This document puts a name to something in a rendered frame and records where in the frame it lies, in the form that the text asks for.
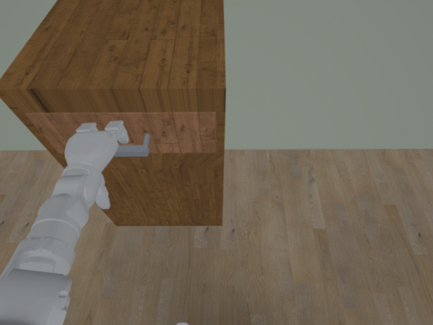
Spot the handle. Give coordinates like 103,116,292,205
114,134,150,156

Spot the left robot upper arm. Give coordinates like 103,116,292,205
0,269,72,325

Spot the left robot forearm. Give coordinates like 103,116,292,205
0,164,101,288

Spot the robot left hand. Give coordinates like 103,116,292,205
64,121,129,209

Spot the cabinet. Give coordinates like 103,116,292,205
0,0,226,226

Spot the drawer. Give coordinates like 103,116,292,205
26,112,216,153

